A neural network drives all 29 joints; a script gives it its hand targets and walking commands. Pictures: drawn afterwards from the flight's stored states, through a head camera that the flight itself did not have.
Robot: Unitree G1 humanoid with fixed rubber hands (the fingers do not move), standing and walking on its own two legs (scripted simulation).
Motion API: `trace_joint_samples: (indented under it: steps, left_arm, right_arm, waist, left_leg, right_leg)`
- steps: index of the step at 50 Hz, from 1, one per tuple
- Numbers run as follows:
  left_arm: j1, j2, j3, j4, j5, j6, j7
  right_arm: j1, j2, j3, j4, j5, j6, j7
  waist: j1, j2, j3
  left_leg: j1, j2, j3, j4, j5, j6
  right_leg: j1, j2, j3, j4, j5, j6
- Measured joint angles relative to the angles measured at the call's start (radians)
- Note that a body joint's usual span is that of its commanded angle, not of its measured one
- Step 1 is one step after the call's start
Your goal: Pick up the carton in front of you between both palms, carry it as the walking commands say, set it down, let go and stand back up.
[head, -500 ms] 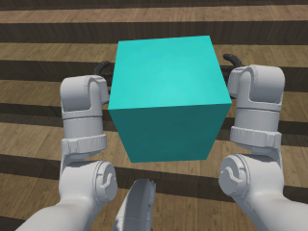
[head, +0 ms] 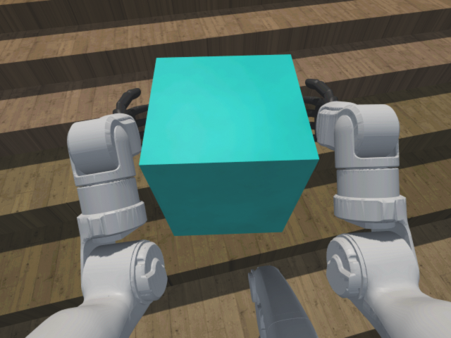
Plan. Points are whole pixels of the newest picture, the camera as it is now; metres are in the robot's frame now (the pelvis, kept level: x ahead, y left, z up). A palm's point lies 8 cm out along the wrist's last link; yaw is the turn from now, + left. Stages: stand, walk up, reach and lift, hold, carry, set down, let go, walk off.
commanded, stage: carry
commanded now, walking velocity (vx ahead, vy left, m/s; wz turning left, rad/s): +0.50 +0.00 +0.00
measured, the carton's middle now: (226, 154) +0.40 -0.05 +0.12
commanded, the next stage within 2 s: none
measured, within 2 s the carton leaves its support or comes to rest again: neither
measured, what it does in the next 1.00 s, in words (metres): climbs: right foot 0.12 m higher, then left foot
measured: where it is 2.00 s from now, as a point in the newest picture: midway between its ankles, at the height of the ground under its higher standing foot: (244, 310)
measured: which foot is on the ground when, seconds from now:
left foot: down 0.00-0.16, up 0.18-0.42, down 0.44-1.00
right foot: up 0.00-0.12, down 0.14-1.00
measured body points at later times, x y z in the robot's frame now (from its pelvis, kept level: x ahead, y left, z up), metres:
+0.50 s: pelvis +0.25 -0.08 +0.12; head +0.31 -0.07 +0.57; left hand +0.64 +0.11 +0.29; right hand +0.67 -0.19 +0.30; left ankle +0.29 +0.01 -0.58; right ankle +0.31 -0.17 -0.61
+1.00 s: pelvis +0.30 -0.09 +0.12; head +0.29 -0.09 +0.57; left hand +0.66 +0.08 +0.24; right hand +0.67 -0.22 +0.24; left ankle +0.28 +0.01 -0.61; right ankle +0.30 -0.18 -0.61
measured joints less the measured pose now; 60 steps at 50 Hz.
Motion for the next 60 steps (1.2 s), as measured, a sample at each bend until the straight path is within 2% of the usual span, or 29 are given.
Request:
trace_joint_samples:
  steps: [2, 5, 6, 7, 8, 9, 10, 11, 13, 16, 18, 20, 22, 24, 26, 28, 30, 32, 35, 38, 44, 48, 55, 60]
  left_arm:
    - [-0.016, 0.009, -0.015, 0.027, 0.002, 0.011, 0.002]
    - [-0.034, 0.016, -0.051, 0.083, 0.000, 0.027, 0.017]
    - [-0.038, 0.017, -0.067, 0.109, -0.007, 0.029, 0.023]
    - [-0.040, 0.014, -0.086, 0.136, -0.017, 0.027, 0.032]
    - [-0.040, 0.008, -0.102, 0.154, -0.024, 0.019, 0.040]
    - [-0.042, 0.002, -0.117, 0.170, -0.032, 0.008, 0.046]
    - [-0.038, -0.005, -0.131, 0.178, -0.042, -0.003, 0.056]
    - [-0.025, -0.012, -0.145, 0.179, -0.051, -0.008, 0.065]
    - [0.008, -0.021, -0.155, 0.152, -0.073, -0.009, 0.079]
    - [0.032, -0.027, -0.145, 0.076, -0.093, -0.006, 0.093]
    - [0.032, -0.031, -0.129, 0.020, -0.098, -0.013, 0.097]
    - [0.022, -0.037, -0.109, -0.026, -0.094, -0.018, 0.097]
    - [0.008, -0.043, -0.091, -0.046, -0.081, -0.019, 0.093]
    - [0.003, -0.040, -0.082, -0.036, -0.065, -0.015, 0.082]
    - [-0.003, -0.031, -0.082, 0.000, -0.050, -0.003, 0.070]
    - [-0.018, -0.015, -0.093, 0.063, -0.037, -0.005, 0.059]
    - [-0.003, -0.008, -0.094, 0.111, -0.029, -0.006, 0.049]
    - [0.020, -0.007, -0.094, 0.130, -0.026, 0.004, 0.046]
    - [0.031, -0.002, -0.100, 0.143, -0.027, 0.012, 0.044]
    - [0.031, -0.001, -0.104, 0.186, -0.029, -0.011, 0.043]
    - [0.108, -0.018, -0.124, 0.276, -0.021, -0.070, 0.030]
    - [0.187, -0.025, -0.161, 0.252, -0.033, -0.101, 0.028]
    - [0.247, -0.026, -0.196, 0.144, -0.055, -0.123, 0.036]
    - [0.248, -0.031, -0.191, 0.141, -0.051, -0.127, 0.038]
  right_arm:
    - [-0.013, -0.001, -0.014, 0.020, -0.019, 0.011, 0.015]
    - [-0.019, -0.006, -0.040, 0.047, -0.046, 0.039, 0.037]
    - [-0.014, -0.008, -0.052, 0.052, -0.055, 0.050, 0.044]
    - [-0.006, -0.014, -0.064, 0.056, -0.065, 0.059, 0.052]
    - [-0.006, -0.022, -0.080, 0.064, -0.071, 0.062, 0.069]
    - [-0.010, -0.031, -0.097, 0.071, -0.077, 0.063, 0.083]
    - [-0.012, -0.038, -0.112, 0.077, -0.087, 0.062, 0.094]
    - [-0.006, -0.038, -0.125, 0.076, -0.098, 0.063, 0.100]
    - [0.014, -0.024, -0.146, 0.043, -0.115, 0.075, 0.104]
    - [0.039, 0.007, -0.155, -0.053, -0.131, 0.089, 0.103]
    - [0.043, 0.022, -0.153, -0.120, -0.135, 0.087, 0.103]
    - [0.040, 0.029, -0.148, -0.169, -0.134, 0.081, 0.103]
    - [0.037, 0.028, -0.138, -0.187, -0.128, 0.073, 0.104]
    - [0.045, 0.029, -0.122, -0.173, -0.126, 0.063, 0.104]
    - [0.042, 0.023, -0.109, -0.128, -0.127, 0.064, 0.103]
    - [0.043, 0.018, -0.099, -0.077, -0.127, 0.054, 0.102]
    - [0.057, 0.019, -0.083, -0.021, -0.126, 0.046, 0.101]
    - [0.083, 0.019, -0.063, 0.006, -0.116, 0.046, 0.098]
    - [0.107, 0.015, -0.043, 0.012, -0.099, 0.050, 0.092]
    - [0.113, 0.012, -0.042, 0.039, -0.099, 0.036, 0.091]
    - [0.177, 0.030, -0.051, 0.121, -0.120, -0.005, 0.092]
    - [0.242, 0.035, -0.026, 0.107, -0.115, -0.033, 0.093]
    - [0.298, 0.030, 0.012, 0.008, -0.089, -0.058, 0.088]
    - [0.305, 0.031, 0.012, 0.003, -0.086, -0.066, 0.087]
  waist:
    - [0.020, -0.009, -0.036]
    - [0.081, -0.006, -0.078]
    - [0.110, -0.008, -0.088]
    - [0.152, -0.011, -0.089]
    - [0.200, 0.009, -0.074]
    - [0.239, 0.019, -0.052]
    - [0.270, 0.030, -0.027]
    - [0.293, 0.041, -0.004]
    - [0.315, 0.056, 0.038]
    - [0.312, 0.047, 0.092]
    - [0.300, 0.032, 0.117]
    - [0.281, 0.021, 0.120]
    - [0.257, 0.017, 0.095]
    - [0.233, -0.007, 0.049]
    - [0.206, 0.002, -0.002]
    - [0.169, -0.025, -0.029]
    - [0.142, -0.024, -0.052]
    - [0.133, -0.015, -0.067]
    - [0.144, -0.013, -0.083]
    - [0.166, 0.006, -0.102]
    - [0.187, 0.007, -0.129]
    - [0.193, 0.004, -0.109]
    - [0.187, 0.004, -0.064]
    - [0.181, 0.003, -0.080]
  left_leg:
    - [0.078, 0.029, -0.030, -0.069, -0.014, -0.026]
    - [0.200, 0.093, -0.036, -0.192, 0.015, -0.057]
    - [0.215, 0.113, -0.024, -0.176, 0.031, -0.057]
    - [0.208, 0.135, -0.010, -0.101, 0.050, -0.057]
    - [0.156, 0.159, -0.033, 0.068, 0.101, -0.062]
    - [0.056, 0.133, -0.105, 0.336, 0.086, -0.078]
    - [-0.047, 0.084, -0.167, 0.613, 0.079, -0.083]
    - [-0.139, 0.038, -0.198, 0.838, 0.079, -0.075]
    - [-0.295, -0.015, -0.193, 1.102, 0.083, -0.044]
    - [-0.481, -0.023, -0.134, 1.207, 0.063, -0.010]
    - [-0.552, -0.005, -0.097, 1.117, 0.011, -0.001]
    - [-0.566, 0.017, -0.060, 0.891, 0.001, 0.002]
    - [-0.528, 0.031, -0.036, 0.637, 0.050, 0.008]
    - [-0.406, 0.015, -0.014, 0.467, 0.047, 0.005]
    - [-0.217, 0.010, -0.007, 0.145, 0.197, -0.004]
    - [-0.133, -0.021, -0.002, 0.020, 0.116, -0.011]
    - [-0.105, -0.029, -0.007, 0.002, 0.094, 0.001]
    - [-0.080, -0.025, -0.011, -0.013, 0.110, 0.002]
    - [-0.053, -0.018, -0.011, -0.023, 0.111, -0.009]
    - [-0.052, 0.002, -0.018, -0.003, 0.060, -0.024]
    - [-0.053, 0.017, -0.019, 0.031, 0.027, -0.035]
    - [-0.049, 0.025, -0.017, 0.044, 0.024, -0.041]
    - [-0.052, 0.034, -0.015, 0.048, 0.039, -0.044]
    - [-0.055, 0.037, -0.012, 0.042, 0.052, -0.045]
  right_leg:
    - [-0.072, -0.022, -0.014, -0.021, -0.038, 0.004]
    - [-0.025, -0.033, -0.084, -0.399, 0.096, -0.003]
    - [0.035, -0.019, -0.107, -0.529, 0.169, -0.006]
    - [0.119, 0.006, -0.124, -0.650, 0.225, 0.001]
    - [0.167, 0.024, -0.153, -0.672, 0.231, -0.002]
    - [0.199, 0.024, -0.177, -0.677, 0.244, -0.022]
    - [0.241, 0.023, -0.189, -0.707, 0.253, -0.023]
    - [0.288, 0.031, -0.192, -0.754, 0.252, -0.008]
    - [0.378, 0.042, -0.198, -0.863, 0.267, 0.016]
    - [0.496, 0.045, -0.206, -1.015, 0.307, 0.016]
    - [0.560, 0.039, -0.204, -1.091, 0.322, 0.014]
    - [0.603, 0.028, -0.201, -1.145, 0.329, 0.019]
    - [0.624, 0.020, -0.202, -1.169, 0.322, 0.025]
    - [0.630, 0.001, -0.191, -1.172, 0.306, 0.034]
    - [0.633, 0.003, -0.193, -1.159, 0.294, 0.037]
    - [0.627, -0.020, -0.165, -1.105, 0.260, 0.049]
    - [0.637, -0.013, -0.119, -1.061, 0.180, 0.064]
    - [0.669, 0.001, -0.094, -1.084, 0.176, 0.071]
    - [0.751, 0.012, -0.089, -1.230, 0.300, 0.067]
    - [0.766, 0.032, -0.092, -1.240, 0.247, 0.080]
    - [0.764, 0.043, -0.095, -1.206, 0.208, 0.073]
    - [0.768, 0.049, -0.096, -1.196, 0.207, 0.067]
    - [0.769, 0.056, -0.098, -1.203, 0.228, 0.060]
    - [0.767, 0.057, -0.098, -1.213, 0.244, 0.058]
